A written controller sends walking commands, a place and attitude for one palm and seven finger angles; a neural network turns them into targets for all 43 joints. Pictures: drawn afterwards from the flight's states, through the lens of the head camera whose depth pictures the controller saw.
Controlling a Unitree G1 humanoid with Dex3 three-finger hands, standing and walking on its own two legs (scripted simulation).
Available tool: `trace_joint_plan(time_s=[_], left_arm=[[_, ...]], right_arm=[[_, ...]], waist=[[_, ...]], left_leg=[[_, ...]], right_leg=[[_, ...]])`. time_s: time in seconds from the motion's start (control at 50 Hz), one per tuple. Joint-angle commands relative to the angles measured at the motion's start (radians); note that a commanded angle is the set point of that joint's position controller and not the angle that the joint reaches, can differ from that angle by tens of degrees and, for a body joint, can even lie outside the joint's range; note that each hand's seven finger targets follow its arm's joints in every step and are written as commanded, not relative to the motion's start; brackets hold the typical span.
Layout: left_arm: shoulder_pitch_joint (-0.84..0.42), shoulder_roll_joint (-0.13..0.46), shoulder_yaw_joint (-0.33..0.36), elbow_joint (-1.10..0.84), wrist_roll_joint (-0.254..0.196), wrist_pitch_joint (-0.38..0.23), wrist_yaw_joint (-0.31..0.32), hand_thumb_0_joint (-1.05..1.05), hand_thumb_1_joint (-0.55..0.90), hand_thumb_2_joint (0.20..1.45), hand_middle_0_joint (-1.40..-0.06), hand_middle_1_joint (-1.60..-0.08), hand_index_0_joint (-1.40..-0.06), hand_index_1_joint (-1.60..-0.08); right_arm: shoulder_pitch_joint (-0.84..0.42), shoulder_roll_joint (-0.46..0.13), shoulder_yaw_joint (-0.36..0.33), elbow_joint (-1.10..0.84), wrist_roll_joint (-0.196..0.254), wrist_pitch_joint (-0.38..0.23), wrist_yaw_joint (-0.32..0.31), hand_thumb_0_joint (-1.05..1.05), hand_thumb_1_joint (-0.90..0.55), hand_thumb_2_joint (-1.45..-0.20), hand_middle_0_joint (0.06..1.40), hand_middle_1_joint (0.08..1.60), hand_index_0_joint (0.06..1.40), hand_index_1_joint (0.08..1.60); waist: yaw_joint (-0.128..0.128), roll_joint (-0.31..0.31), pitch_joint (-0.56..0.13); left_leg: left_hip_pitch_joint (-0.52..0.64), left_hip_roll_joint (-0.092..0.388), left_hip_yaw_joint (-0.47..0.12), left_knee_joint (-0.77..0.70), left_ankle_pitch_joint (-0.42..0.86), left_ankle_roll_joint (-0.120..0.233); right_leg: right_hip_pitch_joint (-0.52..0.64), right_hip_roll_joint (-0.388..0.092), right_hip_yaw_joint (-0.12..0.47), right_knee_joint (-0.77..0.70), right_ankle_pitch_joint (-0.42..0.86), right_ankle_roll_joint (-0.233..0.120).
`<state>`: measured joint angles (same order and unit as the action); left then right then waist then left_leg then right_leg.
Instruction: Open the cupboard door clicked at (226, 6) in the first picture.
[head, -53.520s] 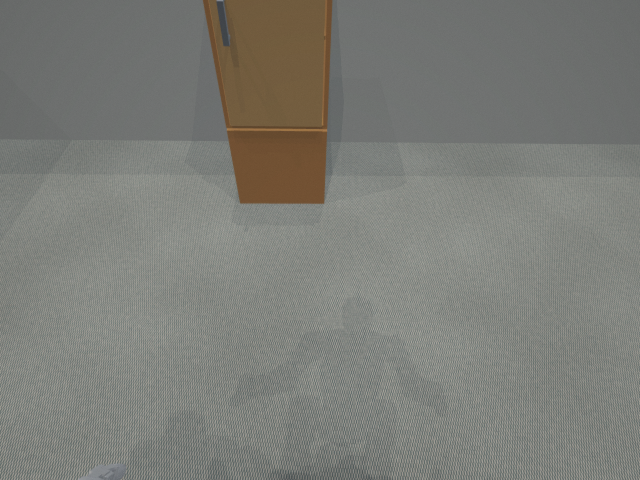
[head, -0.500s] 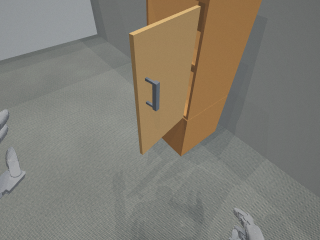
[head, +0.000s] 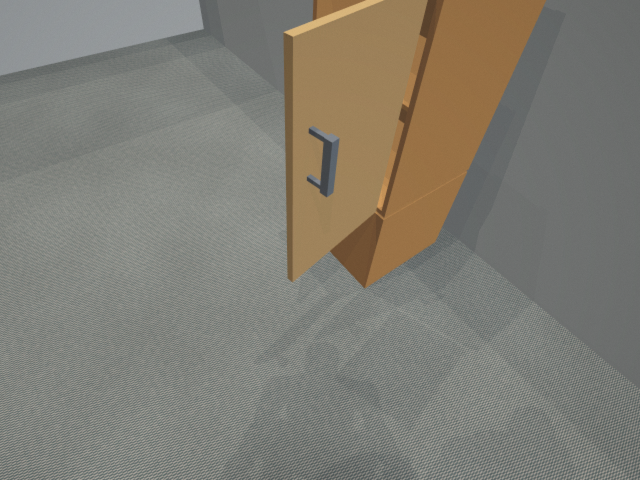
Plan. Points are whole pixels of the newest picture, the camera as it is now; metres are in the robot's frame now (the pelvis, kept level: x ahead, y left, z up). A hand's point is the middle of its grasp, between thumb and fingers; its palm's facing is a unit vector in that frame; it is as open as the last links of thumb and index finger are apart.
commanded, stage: let the arm hang, fingers relaxed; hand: left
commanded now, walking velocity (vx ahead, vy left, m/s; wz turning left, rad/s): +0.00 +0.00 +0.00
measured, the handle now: (321, 162) +0.61 +0.04 +0.03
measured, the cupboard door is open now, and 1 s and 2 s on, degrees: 100 100 100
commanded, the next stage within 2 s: look to check the result in 0.66 s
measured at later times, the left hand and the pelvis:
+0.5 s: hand out of the picture +0.02 +0.16 -0.17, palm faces +0.01 -0.98 -0.19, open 7.3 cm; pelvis +0.01 +0.00 +0.00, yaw -1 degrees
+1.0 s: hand out of the picture +0.03 +0.18 -0.17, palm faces +0.01 -0.98 -0.22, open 7.3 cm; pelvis +0.03 -0.01 +0.00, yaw -1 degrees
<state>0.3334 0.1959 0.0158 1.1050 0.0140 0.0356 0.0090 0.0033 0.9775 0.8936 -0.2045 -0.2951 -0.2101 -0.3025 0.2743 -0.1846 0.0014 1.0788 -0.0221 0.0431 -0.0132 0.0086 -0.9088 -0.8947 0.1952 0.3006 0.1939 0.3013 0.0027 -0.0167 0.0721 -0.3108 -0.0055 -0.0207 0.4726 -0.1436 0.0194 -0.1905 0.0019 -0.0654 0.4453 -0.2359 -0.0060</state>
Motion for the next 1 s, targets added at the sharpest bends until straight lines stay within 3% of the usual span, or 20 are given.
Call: trace_joint_plan(time_s=[0.0,0.1,0.18,0.28,0.42,0.5,0.6,0.8,0.98], left_arm=[[0.015,0.102,0.016,-0.01,-0.002,-0.038,0.011,0.0,0.9,0.9,-0.2,-0.3,-0.2,-0.3],[0.051,0.088,0.016,0.025,-0.001,-0.034,0.018,0.0,0.9,0.9,-0.2,-0.3,-0.2,-0.3],[0.056,0.086,0.019,0.032,-0.001,-0.038,0.022,0.0,0.9,0.9,-0.2,-0.3,-0.2,-0.3],[0.047,0.071,0.02,0.027,0.0,-0.036,0.027,0.0,0.9,0.9,-0.2,-0.3,-0.2,-0.3],[0.013,0.06,0.018,0.015,-0.003,-0.043,0.029,0.0,0.9,0.9,-0.2,-0.3,-0.2,-0.3],[-0.004,0.059,0.02,0.013,-0.006,-0.047,0.029,0.0,0.9,0.9,-0.2,-0.3,-0.2,-0.3],[-0.018,0.066,0.019,0.013,-0.007,-0.046,0.027,0.0,0.9,0.9,-0.2,-0.3,-0.2,-0.3],[-0.031,0.084,0.022,0.015,-0.008,-0.051,0.026,0.0,0.9,0.9,-0.2,-0.3,-0.2,-0.3],[-0.047,0.114,0.023,0.02,-0.007,-0.054,0.024,0.0,0.9,0.9,-0.2,-0.3,-0.2,-0.3]], right_arm=[[0.029,-0.12,-0.036,-0.028,0.001,-0.029,-0.018,0.0,-0.9,-0.9,0.2,0.3,0.2,0.3],[0.062,-0.104,-0.04,0.002,0.0,-0.026,-0.02,0.0,-0.9,-0.9,0.2,0.3,0.2,0.3],[0.076,-0.085,-0.039,0.017,0.0,-0.029,-0.018,0.0,-0.9,-0.9,0.2,0.3,0.2,0.3],[0.08,-0.057,-0.034,0.03,-0.003,-0.027,-0.016,0.0,-0.9,-0.9,0.2,0.3,0.2,0.3],[0.069,-0.033,-0.025,0.036,-0.003,-0.037,-0.015,0.0,-0.9,-0.9,0.2,0.3,0.2,0.3],[0.059,-0.036,-0.022,0.038,-0.002,-0.043,-0.017,0.0,-0.9,-0.9,0.2,0.3,0.2,0.3],[0.046,-0.045,-0.023,0.037,-0.001,-0.041,-0.02,0.0,-0.9,-0.9,0.2,0.3,0.2,0.3],[0.024,-0.078,-0.027,0.041,0.002,-0.047,-0.022,0.0,-0.9,-0.9,0.2,0.3,0.2,0.3],[-0.014,-0.115,-0.03,0.039,0.004,-0.05,-0.023,0.0,-0.9,-0.9,0.2,0.3,0.2,0.3]], waist=[[-0.012,0.072,-0.037],[-0.008,0.027,0.009],[-0.009,-0.003,0.01],[-0.012,-0.003,0.037],[-0.011,0.021,0.035],[-0.008,0.041,0.014],[-0.009,0.053,0.024],[-0.009,0.033,-0.027],[-0.011,0.026,-0.025]], left_leg=[[0.044,0.097,-0.115,-0.158,-0.222,0.021],[0.027,0.1,-0.121,-0.177,-0.26,0.027],[0.04,0.087,-0.097,-0.154,-0.208,0.025],[0.037,0.081,-0.083,-0.144,-0.194,0.021],[0.049,0.077,-0.07,-0.135,-0.092,0.013],[0.066,0.082,-0.063,-0.127,-0.02,0.01],[0.074,0.085,-0.066,-0.132,-0.022,0.007],[0.121,0.095,-0.067,-0.132,0.033,0.011],[0.149,0.102,-0.07,-0.138,0.06,0.013]], right_leg=[[-0.047,-0.081,0.101,-0.119,-0.125,-0.046],[-0.076,-0.075,0.093,-0.113,-0.167,-0.044],[-0.089,-0.086,0.102,-0.119,-0.179,-0.046],[-0.119,-0.09,0.112,-0.126,-0.203,-0.045],[-0.088,-0.099,0.112,-0.118,-0.111,-0.043],[-0.049,-0.103,0.108,-0.116,-0.044,-0.041],[-0.04,-0.1,0.108,-0.126,-0.034,-0.041],[0.005,-0.102,0.1,-0.124,0.023,-0.039],[0.014,-0.104,0.105,-0.139,0.045,-0.04]])
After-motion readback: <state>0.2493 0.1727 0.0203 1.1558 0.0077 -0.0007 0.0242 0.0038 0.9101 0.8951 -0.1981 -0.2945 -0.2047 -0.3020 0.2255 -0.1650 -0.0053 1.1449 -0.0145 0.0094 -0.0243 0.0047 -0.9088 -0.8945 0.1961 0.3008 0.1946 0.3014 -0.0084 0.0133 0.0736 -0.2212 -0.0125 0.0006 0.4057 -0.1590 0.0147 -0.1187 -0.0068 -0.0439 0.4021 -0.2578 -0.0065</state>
